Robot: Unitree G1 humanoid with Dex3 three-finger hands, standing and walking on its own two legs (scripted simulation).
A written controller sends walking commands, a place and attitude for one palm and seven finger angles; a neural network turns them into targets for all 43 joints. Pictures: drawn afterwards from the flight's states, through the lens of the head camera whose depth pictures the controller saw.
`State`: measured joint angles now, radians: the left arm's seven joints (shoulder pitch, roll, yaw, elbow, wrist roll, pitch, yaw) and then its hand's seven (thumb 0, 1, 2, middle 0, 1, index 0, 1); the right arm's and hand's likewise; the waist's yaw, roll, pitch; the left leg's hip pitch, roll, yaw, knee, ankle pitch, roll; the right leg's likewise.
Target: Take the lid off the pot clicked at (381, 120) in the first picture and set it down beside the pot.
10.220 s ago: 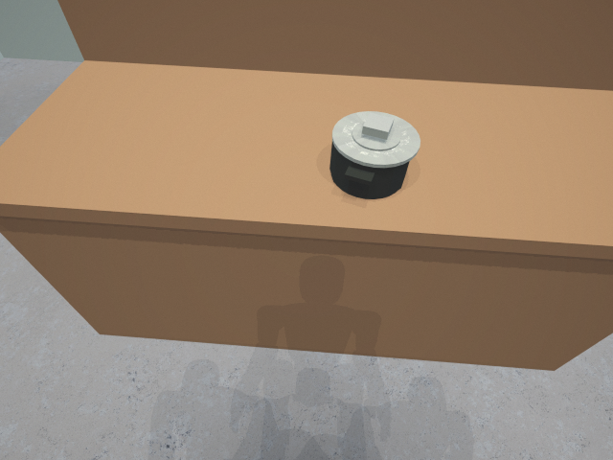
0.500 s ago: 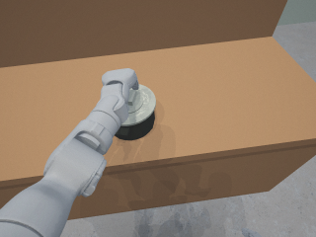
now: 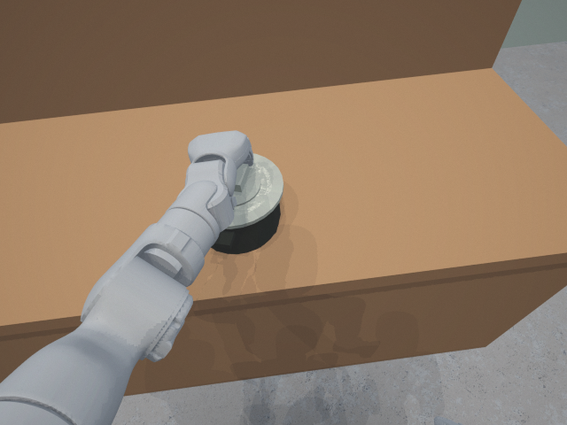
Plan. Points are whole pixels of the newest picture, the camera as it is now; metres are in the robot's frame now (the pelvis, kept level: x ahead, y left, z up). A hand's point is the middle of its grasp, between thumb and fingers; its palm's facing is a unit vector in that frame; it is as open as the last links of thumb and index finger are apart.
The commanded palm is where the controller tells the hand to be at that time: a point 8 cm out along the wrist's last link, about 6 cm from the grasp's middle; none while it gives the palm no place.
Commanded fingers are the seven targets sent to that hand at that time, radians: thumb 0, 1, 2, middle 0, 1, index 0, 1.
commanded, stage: close the fingers and squeeze the knob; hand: left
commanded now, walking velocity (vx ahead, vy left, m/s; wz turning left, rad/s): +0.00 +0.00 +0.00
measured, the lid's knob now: (231, 176) +0.50 +0.07 +0.06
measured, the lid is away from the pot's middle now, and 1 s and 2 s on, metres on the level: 0.01 0.01 0.01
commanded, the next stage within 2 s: lift the lid straight up in 1.26 s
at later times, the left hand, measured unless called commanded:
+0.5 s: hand (225, 182) +0.46 +0.08 +0.08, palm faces -0.30 -0.07 -0.95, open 8.9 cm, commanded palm +0.46 +0.08 +0.14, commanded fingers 0.00 0.17 1.00 -0.67 -0.94 -0.67 -0.94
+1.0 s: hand (223, 180) +0.47 +0.08 +0.08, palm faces -0.32 -0.07 -0.94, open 8.6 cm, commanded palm +0.47 +0.08 +0.14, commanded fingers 0.00 0.34 1.09 -0.79 -0.98 -0.72 -0.94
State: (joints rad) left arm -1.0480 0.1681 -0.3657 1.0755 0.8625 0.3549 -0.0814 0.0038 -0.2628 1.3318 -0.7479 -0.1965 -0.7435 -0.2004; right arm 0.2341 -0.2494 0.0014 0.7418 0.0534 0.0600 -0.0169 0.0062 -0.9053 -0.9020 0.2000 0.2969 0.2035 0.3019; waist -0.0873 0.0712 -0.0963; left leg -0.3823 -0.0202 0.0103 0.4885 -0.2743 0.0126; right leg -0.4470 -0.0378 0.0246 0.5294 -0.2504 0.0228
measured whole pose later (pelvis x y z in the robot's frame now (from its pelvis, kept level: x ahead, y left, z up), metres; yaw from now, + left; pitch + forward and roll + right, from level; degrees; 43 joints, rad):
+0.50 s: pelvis +0.00 +0.00 +0.00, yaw +0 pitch +10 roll +1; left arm -1.04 0.18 -0.34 1.07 0.87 0.35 -0.08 0.00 0.05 1.07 -0.60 -0.82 -0.57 -0.80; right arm 0.23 -0.26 0.00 0.74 0.06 0.06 -0.02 0.01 -0.91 -0.90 0.20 0.30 0.20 0.30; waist -0.09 0.07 -0.09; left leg -0.38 -0.02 0.02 0.48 -0.27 0.01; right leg -0.44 -0.04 0.03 0.52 -0.25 0.02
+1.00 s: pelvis +0.00 +0.00 +0.00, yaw -1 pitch +10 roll +1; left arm -1.07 0.19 -0.32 1.10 0.88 0.34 -0.09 0.00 0.08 0.99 -0.67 -0.92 -0.59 -0.88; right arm 0.25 -0.26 0.00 0.73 0.05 0.06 -0.03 0.01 -0.90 -0.90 0.20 0.30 0.20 0.30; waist -0.11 0.06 -0.09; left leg -0.40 -0.02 0.02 0.49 -0.27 0.02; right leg -0.46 -0.04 0.04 0.52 -0.24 0.03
